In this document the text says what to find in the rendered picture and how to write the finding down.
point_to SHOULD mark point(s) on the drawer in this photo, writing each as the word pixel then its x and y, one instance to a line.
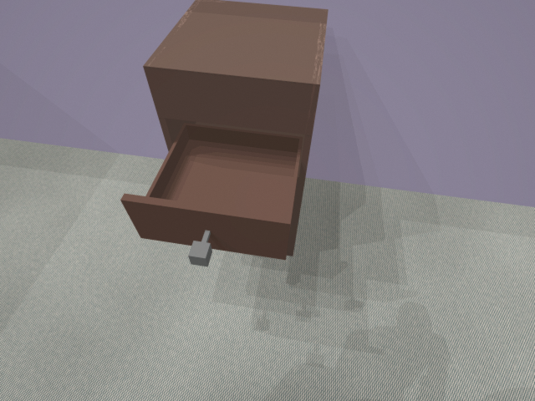
pixel 238 184

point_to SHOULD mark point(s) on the handle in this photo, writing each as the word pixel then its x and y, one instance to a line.
pixel 200 252

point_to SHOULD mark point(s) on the cabinet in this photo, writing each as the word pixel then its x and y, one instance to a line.
pixel 249 66

